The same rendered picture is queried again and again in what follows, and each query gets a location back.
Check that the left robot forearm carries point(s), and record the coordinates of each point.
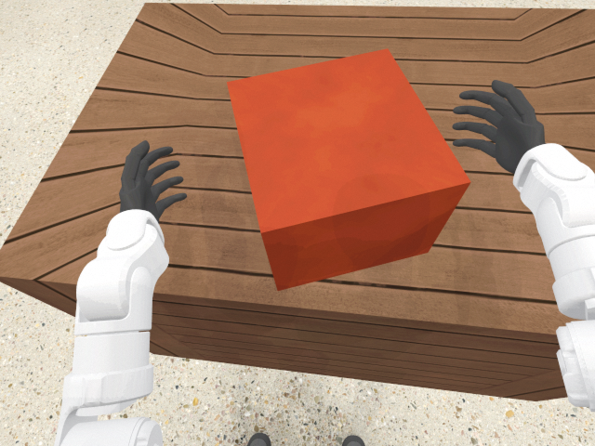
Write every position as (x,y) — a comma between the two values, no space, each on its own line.
(111,368)

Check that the pedestal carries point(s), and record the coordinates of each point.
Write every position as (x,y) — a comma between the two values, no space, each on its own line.
(476,314)

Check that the robot right upper arm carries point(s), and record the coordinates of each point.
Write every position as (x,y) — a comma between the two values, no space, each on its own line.
(576,357)

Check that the carton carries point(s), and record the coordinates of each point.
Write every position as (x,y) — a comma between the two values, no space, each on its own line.
(346,168)

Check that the left robot hand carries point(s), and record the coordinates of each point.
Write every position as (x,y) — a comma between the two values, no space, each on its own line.
(137,191)

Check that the right robot hand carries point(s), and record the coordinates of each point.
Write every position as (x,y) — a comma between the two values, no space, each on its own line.
(515,131)

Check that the robot left upper arm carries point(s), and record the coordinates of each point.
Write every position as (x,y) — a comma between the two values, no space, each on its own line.
(134,431)

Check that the right robot forearm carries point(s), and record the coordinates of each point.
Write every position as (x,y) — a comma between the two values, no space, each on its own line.
(560,192)

